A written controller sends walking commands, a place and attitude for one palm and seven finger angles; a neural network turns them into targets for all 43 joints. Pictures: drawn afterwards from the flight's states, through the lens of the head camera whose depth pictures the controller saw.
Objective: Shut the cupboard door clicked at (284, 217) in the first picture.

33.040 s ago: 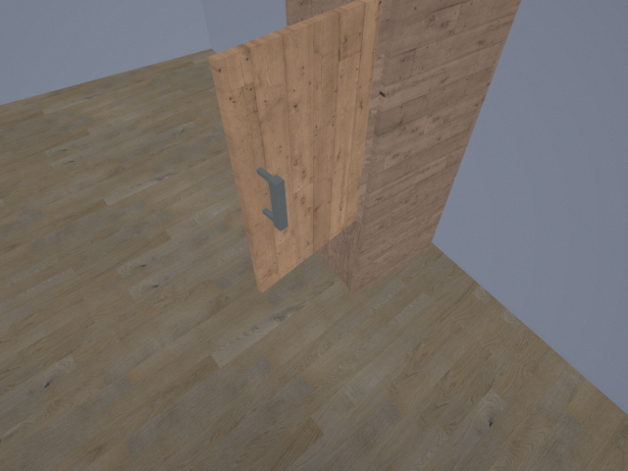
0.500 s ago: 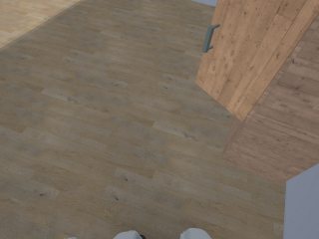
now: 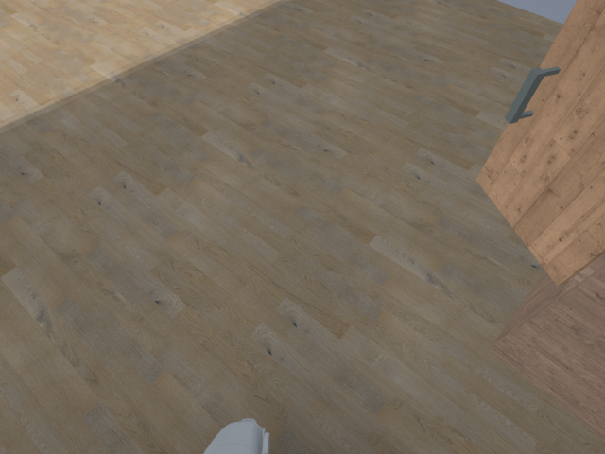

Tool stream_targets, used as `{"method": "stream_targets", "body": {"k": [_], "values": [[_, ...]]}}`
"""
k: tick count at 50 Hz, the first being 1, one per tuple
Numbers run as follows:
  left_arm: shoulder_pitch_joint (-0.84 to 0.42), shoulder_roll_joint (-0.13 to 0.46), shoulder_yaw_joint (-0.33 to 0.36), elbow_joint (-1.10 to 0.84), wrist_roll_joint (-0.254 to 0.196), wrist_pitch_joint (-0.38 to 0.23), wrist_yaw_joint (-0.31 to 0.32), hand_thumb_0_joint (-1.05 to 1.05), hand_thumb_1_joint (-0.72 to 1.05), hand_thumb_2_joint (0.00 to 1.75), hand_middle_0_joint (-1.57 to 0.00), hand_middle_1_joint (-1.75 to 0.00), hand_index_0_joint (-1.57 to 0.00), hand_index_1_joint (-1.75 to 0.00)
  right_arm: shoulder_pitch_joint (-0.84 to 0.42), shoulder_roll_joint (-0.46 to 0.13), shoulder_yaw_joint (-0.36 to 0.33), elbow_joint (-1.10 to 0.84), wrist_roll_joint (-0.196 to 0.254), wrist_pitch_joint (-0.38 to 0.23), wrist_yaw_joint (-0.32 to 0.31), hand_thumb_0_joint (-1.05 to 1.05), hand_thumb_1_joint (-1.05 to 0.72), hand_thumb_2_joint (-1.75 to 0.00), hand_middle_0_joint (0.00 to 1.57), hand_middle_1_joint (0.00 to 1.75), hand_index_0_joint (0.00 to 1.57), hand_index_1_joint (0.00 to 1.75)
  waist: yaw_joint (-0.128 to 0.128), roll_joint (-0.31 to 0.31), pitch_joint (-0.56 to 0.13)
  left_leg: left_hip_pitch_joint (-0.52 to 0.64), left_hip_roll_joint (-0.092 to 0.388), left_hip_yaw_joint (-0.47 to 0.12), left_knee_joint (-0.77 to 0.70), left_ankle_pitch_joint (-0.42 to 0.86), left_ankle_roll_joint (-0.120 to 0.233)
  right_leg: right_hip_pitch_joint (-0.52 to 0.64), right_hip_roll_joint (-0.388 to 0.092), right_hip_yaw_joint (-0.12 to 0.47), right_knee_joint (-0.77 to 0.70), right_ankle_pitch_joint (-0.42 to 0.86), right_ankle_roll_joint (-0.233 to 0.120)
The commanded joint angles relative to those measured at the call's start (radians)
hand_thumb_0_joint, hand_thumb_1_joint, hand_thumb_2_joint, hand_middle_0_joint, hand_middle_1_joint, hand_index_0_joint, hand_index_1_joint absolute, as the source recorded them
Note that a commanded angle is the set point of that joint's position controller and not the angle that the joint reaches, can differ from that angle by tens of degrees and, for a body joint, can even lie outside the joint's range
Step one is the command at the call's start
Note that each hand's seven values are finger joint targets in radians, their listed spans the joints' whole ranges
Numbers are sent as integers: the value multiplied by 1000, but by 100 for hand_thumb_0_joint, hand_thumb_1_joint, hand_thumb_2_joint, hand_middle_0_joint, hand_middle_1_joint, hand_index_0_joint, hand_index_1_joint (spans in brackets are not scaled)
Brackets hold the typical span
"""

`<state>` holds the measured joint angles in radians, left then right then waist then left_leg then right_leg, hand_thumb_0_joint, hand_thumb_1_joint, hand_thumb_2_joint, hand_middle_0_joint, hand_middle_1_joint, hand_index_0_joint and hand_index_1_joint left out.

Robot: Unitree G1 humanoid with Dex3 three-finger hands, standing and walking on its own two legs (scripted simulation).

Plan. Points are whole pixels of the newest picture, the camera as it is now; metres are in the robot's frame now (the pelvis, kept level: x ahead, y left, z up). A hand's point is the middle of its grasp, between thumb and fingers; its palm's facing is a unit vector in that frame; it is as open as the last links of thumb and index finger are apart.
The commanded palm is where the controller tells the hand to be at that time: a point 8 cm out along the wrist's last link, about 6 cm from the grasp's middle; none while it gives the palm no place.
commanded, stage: walk to a spot facing it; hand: left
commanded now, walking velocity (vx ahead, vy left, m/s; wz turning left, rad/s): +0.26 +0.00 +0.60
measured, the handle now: (531, 95) +0.80 -0.46 -0.02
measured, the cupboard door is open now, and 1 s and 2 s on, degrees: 62 62 62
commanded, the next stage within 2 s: turn to face it in 1.06 s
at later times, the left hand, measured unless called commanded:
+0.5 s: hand (146, 424) +0.17 +0.25 -0.15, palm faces +0.24 -0.93 -0.27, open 7.4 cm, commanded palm none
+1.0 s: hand out of the picture +0.12 +0.26 -0.20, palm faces +0.61 -0.77 -0.20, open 7.4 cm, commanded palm none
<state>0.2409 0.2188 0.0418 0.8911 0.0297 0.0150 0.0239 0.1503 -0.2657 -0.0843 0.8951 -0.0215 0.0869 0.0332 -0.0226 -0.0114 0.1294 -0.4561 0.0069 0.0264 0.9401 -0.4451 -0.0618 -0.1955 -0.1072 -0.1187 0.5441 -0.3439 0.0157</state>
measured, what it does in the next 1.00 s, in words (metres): walks ahead, turning left: left foot, then right foot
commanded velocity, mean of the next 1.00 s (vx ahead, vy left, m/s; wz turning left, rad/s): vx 0.31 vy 0.00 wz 0.55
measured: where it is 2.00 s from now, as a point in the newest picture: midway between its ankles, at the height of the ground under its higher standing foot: (239, 354)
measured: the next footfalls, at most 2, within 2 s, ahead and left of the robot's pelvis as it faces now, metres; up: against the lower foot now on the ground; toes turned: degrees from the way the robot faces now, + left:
left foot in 0.12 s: +0.04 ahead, +0.14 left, +0.00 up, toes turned +9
right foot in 0.48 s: +0.24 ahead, -0.09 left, +0.00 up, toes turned +12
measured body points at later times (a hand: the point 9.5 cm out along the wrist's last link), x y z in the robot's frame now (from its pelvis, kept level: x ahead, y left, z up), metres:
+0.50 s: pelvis +0.11 +0.01 -0.01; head +0.14 +0.01 +0.43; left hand +0.16 +0.30 -0.13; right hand +0.18 -0.24 -0.16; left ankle +0.00 +0.13 -0.73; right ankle +0.20 -0.10 -0.74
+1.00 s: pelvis +0.26 +0.12 -0.02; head +0.29 +0.17 +0.42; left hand +0.09 +0.30 -0.18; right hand +0.53 +0.00 -0.13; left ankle +0.28 +0.22 -0.74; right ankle +0.27 -0.06 -0.65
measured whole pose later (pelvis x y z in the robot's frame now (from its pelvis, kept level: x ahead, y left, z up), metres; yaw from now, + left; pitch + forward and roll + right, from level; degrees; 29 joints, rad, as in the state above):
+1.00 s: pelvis +0.26 +0.12 -0.02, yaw +35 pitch -1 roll -1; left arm 0.34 0.24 0.07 1.01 0.03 0.01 -0.01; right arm 0.08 -0.23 -0.04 0.85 -0.03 -0.04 0.03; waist 0.03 -0.05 0.13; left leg -0.44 0.00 0.12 0.70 -0.26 0.09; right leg -0.37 -0.16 -0.09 1.21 -0.47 0.05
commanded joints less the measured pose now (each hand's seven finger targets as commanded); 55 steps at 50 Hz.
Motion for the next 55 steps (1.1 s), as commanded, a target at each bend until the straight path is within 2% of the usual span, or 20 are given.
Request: {"method": "stream_targets", "body": {"k": [1, 4, 6, 7, 9, 11, 19, 22, 23, 24, 26, 30, 35, 40, 43, 44, 45, 46, 50, 55], "values": [[99, 234, 73, -44, 5, -16, 15, 0, 90, 90, -20, -30, -20, -30, -84, -33, 11, -104, 11, -39, -2, 0, -90, -90, 20, 30, 20, 30, 69, -229, -160, 14, -15, 65, -200, -7, 22, 199, -227, 111, -54, 729, -125], [92, 229, 73, -40, -6, -16, 1, 0, 90, 90, -20, -30, -20, -30, 25, -77, 6, -77, 3, -60, -4, 0, -90, -90, 20, 30, 20, 30, 8, -143, -214, 306, -27, 74, -483, 132, 58, 60, -200, 31, 89, 483, -50], [12, 122, 44, -123, -8, -19, -19, 0, 90, 90, -20, -30, -20, -30, 222, -287, -46, -31, -11, -71, -17, 0, -90, -90, 20, 30, 20, 30, -105, 367, -260, 658, 398, -522, -598, 376, 286, -489, 6, -45, 526, -339, 56], [-113, 152, 44, -145, 5, -10, -11, 0, 90, 90, -20, -30, -20, -30, 278, -255, -39, 3, -8, -68, -22, 0, -90, -90, 20, 30, 20, 30, -139, 254, -208, 550, 391, -510, -635, 197, 304, -517, -22, 71, 570, -313, 34], [-159, 142, 49, -131, 0, -16, -25, 0, 90, 90, -20, -30, -20, -30, 188, -200, -20, -30, -10, -80, -39, 0, -90, -90, 20, 30, 20, 30, -90, 211, -83, 402, 312, -463, -677, 41, 272, -537, -33, 112, 603, -159, 36], [-108, 138, 51, -99, 0, -18, -42, 0, 90, 90, -20, -30, -20, -30, 116, -169, -8, -49, -8, -93, -42, 0, -90, -90, 20, 30, 20, 30, -35, 187, -75, 370, 241, -365, -683, 95, 241, -497, -24, 109, 561, -53, 45], [-114, 118, 44, -111, -5, -26, -59, 0, 90, 90, -20, -30, -20, -30, 105, -175, -18, -26, -8, -105, -35, 0, -90, -90, 20, 30, 20, 30, -1, 178, -54, 213, 173, -310, -690, 33, 232, -254, 44, 50, 178, 69, 63], [51, 140, 59, -65, -3, -43, -54, 0, 90, 90, -20, -30, -20, -30, 57, -156, -18, -31, -3, -103, -35, 0, -90, -90, 20, 30, 20, 30, 86, 96, -91, 29, 116, -290, -522, 5, 195, 91, 82, 36, 14, 102, 54], [172, 206, 76, -37, 2, -58, -45, 0, 90, 90, -20, -30, -20, -30, 52, -111, -9, -42, 8, -107, -30, 0, -90, -90, 20, 30, 20, 30, 145, -62, -143, -125, 21, -206, -315, -42, 149, 311, -20, 166, -129, -47, 24], [274, 315, 99, -22, 15, -67, -28, 0, 90, 90, -20, -30, -20, -30, 88, -28, 7, -65, 15, -116, -27, 0, -90, -90, 20, 30, 20, 30, 180, -391, -250, -252, -106, -58, 67, -201, 90, 425, -346, 573, -317, -310, -77], [162, 267, 82, -47, 3, -60, -15, 0, 90, 90, -20, -30, -20, -30, 66, -56, -6, -71, -6, -114, -18, 0, -90, -90, 20, 30, 20, 30, 101, -272, -153, -303, -1, -111, 362, -91, 95, 197, -388, 687, -401, -514, -138], [45, 127, 48, -42, 4, -84, -9, 0, 90, 90, -20, -30, -20, -30, 56, -5, 4, -15, -6, -90, 10, 0, -90, -90, 20, 30, 20, 30, 19, -121, -77, -205, 87, -58, 303, 152, 61, 29, -260, 175, -339, 28, -93], [123, 126, 50, 19, 3, -95, -6, 0, 90, 90, -20, -30, -20, -30, -35, 38, 20, -46, -4, -84, 28, 0, -90, -90, 20, 30, 20, 30, 40, -125, -72, -210, 86, 35, 17, 174, 52, 158, -246, -34, -300, 372, -94], [152, 158, 59, 42, 3, -91, -8, 0, 90, 90, -20, -30, -20, -30, -104, 23, 27, -90, -4, -99, 37, 0, -90, -90, 20, 30, 20, 30, 51, -132, -66, -86, 55, 97, -224, 154, 93, 205, -286, -82, -221, 499, -89], [117, 185, 65, 39, -6, -84, -14, 0, 90, 90, -20, -30, -20, -30, 116, -56, 1, -38, -13, -110, 22, 0, -90, -90, 20, 30, 20, 30, -75, -56, -191, 335, -33, 147, -370, 198, 133, 64, -236, -184, 147, 599, -42], [121, 155, 67, 10, -11, -78, -26, 0, 90, 90, -20, -30, -20, -30, 267, -180, -29, -11, -19, -112, 7, 0, -90, -90, 20, 30, 20, 30, -148, 147, -307, 615, 132, -119, -433, 164, 205, -179, -152, -190, 450, 290, 5], [58, 108, 49, -59, -16, -72, -38, 0, 90, 90, -20, -30, -20, -30, 365, -297, -56, 8, -16, -114, -9, 0, -90, -90, 20, 30, 20, 30, -178, 334, -342, 727, 398, -572, -582, 254, 322, -482, 0, -91, 741, -268, 48], [-16, 128, 48, -92, -12, -69, -29, 0, 90, 90, -20, -30, -20, -30, 345, -304, -50, 18, -3, -107, -20, 0, -90, -90, 20, 30, 20, 30, -163, 180, -313, 639, 450, -607, -636, 163, 341, -537, -24, 56, 802, -243, 22], [61, 80, 50, -5, 8, -43, -40, 0, 90, 90, -20, -30, -20, -30, 85, -126, 8, -53, -6, -130, -42, 0, -90, -90, 20, 30, 20, 30, -13, 154, -144, 248, 261, -304, -697, 85, 230, -420, -73, 110, 683, 3, 29], [46, 65, 43, 0, 7, -26, -42, 0, 90, 90, -20, -30, -20, -30, 120, -88, 14, -12, 4, -143, -46, 0, -90, -90, 20, 30, 20, 30, 13, 79, -137, 283, 217, -231, -735, 233, 254, -426, -43, 105, 538, 129, 48]]}}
